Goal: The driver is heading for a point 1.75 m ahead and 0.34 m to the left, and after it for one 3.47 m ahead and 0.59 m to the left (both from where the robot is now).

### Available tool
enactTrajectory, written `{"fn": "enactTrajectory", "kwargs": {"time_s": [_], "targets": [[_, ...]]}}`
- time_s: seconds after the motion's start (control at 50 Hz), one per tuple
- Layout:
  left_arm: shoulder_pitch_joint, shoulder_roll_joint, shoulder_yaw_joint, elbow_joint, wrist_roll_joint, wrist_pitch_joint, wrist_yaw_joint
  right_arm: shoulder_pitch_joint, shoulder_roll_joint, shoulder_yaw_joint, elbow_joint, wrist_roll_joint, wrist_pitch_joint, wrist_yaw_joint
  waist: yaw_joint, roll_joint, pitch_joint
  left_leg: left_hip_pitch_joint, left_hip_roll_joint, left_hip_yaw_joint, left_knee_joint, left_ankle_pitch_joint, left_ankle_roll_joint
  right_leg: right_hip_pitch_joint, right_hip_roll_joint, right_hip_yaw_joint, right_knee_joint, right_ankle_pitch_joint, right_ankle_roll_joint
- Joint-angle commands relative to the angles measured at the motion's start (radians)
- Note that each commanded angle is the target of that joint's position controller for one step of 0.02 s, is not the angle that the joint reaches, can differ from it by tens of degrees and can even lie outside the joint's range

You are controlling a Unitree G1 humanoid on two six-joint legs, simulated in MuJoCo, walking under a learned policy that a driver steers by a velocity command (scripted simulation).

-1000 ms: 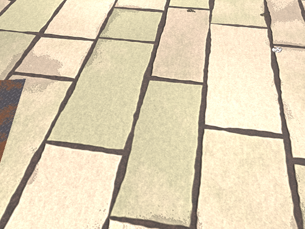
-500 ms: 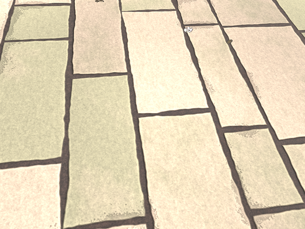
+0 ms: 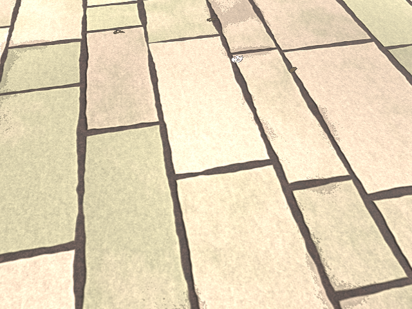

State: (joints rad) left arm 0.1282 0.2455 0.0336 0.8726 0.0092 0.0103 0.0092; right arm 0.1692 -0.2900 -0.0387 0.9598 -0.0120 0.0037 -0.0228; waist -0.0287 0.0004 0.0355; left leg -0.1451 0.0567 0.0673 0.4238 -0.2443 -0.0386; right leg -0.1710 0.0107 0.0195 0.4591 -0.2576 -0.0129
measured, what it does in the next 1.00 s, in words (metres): lifts its right foot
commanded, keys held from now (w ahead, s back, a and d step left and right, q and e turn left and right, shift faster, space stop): no key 0.60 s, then w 0.40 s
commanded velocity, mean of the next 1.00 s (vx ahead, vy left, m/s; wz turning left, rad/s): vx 0.10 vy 0.00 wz -0.01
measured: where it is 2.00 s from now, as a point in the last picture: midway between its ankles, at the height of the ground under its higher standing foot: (199, 273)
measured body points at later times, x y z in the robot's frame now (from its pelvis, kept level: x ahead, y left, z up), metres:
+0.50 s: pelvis +0.00 +0.00 +0.00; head +0.01 +0.00 +0.45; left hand +0.08 +0.27 -0.14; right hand +0.04 -0.27 -0.15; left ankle -0.01 +0.14 -0.74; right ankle -0.01 -0.11 -0.74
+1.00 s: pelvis +0.09 +0.04 +0.00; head +0.09 +0.06 +0.45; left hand +0.17 +0.30 -0.14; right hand +0.03 -0.21 -0.14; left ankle +0.01 +0.13 -0.74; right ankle +0.05 -0.09 -0.66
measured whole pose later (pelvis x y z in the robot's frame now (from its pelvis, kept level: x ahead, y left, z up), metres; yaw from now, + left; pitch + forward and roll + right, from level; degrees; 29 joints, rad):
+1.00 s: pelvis +0.09 +0.04 +0.00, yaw +1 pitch +1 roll -1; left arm 0.21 0.26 0.05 1.00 -0.04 -0.09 -0.01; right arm 0.42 -0.21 -0.03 1.10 0.01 -0.11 0.01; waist -0.04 -0.02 -0.01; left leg -0.08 -0.01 0.06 0.40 -0.34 0.04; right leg -0.48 -0.02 -0.01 1.10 -0.35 -0.05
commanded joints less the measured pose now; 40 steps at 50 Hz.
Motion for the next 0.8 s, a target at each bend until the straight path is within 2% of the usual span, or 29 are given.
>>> {"fn": "enactTrajectory", "kwargs": {"time_s": [0.02,0.26,0.6,0.62,0.66,0.68,0.72,0.76,0.78,0.8], "targets": [[-0.019,0.138,0.03,-0.027,-0.001,-0.011,0.006,-0.001,-0.109,-0.021,-0.016,0.001,-0.009,-0.007,0.006,-0.022,-0.03,0.012,0.019,-0.031,-0.045,0.121,0.009,-0.018,-0.085,0.095,-0.099,0.19,-0.043],[0.006,0.131,0.022,0.063,-0.004,-0.008,0.014,0.017,-0.102,-0.013,0.053,0.005,-0.01,-0.016,0.007,-0.009,-0.03,0.0,0.02,-0.019,-0.045,0.117,0.011,-0.013,-0.053,0.054,-0.081,0.202,-0.03],[0.045,0.116,0.009,0.144,-0.007,-0.006,0.022,0.07,-0.066,0.002,0.11,0.007,-0.008,-0.023,0.013,0.0,-0.012,-0.021,0.011,-0.012,-0.041,0.107,0.015,-0.026,-0.038,0.032,-0.075,0.189,-0.021],[0.061,0.112,0.008,0.155,-0.008,-0.004,0.023,0.091,-0.058,0.003,0.121,0.009,-0.007,-0.024,0.013,-0.004,-0.033,-0.015,-0.003,0.003,-0.036,0.011,0.018,-0.019,-0.027,0.022,-0.077,0.082,-0.025],[0.074,0.132,0.017,0.157,-0.021,0.0,0.027,0.087,-0.062,-0.002,0.116,0.021,-0.004,-0.028,0.021,-0.014,0.013,-0.08,-0.028,0.022,0.012,-0.269,0.043,-0.084,-0.014,0.028,-0.078,-0.314,-0.056],[0.076,0.136,0.02,0.152,-0.023,-0.004,0.027,0.077,-0.061,-0.003,0.105,0.022,-0.008,-0.031,0.026,-0.022,0.062,-0.133,-0.026,0.013,0.028,-0.365,0.056,-0.132,-0.031,0.057,-0.094,-0.445,-0.074],[0.11,0.147,0.027,0.15,-0.028,-0.024,0.021,0.07,-0.035,0.002,0.089,0.024,-0.031,-0.026,0.039,-0.067,0.115,-0.224,-0.029,0.003,0.101,-0.365,0.071,-0.141,-0.098,0.162,-0.137,-0.532,-0.118],[0.187,0.183,0.042,0.167,-0.037,-0.046,0.013,0.056,0.003,0.009,0.072,0.029,-0.062,-0.009,0.06,-0.158,0.092,-0.304,-0.054,0.021,0.249,-0.241,0.081,-0.054,-0.222,0.359,-0.224,-0.579,-0.191],[0.192,0.192,0.046,0.165,-0.039,-0.053,0.011,0.049,0.006,0.009,0.063,0.034,-0.074,0.0,0.057,-0.178,0.092,-0.3,-0.042,-0.005,0.294,-0.216,0.1,-0.067,-0.274,0.445,-0.257,-0.574,-0.225],[0.162,0.182,0.044,0.151,-0.037,-0.061,0.011,0.059,0.0,0.007,0.061,0.04,-0.085,0.009,0.036,-0.171,0.094,-0.276,-0.03,-0.027,0.294,-0.221,0.124,-0.092,-0.29,0.461,-0.261,-0.538,-0.23]]}}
